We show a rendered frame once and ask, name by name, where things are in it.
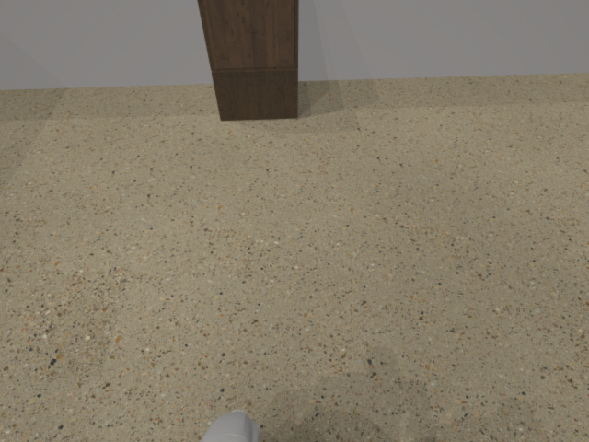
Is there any left robot thigh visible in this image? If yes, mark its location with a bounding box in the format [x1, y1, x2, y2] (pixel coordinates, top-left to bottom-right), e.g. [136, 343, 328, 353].
[200, 413, 259, 442]

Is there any cupboard door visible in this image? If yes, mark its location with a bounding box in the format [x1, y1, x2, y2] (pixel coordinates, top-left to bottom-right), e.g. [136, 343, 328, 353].
[202, 0, 295, 68]

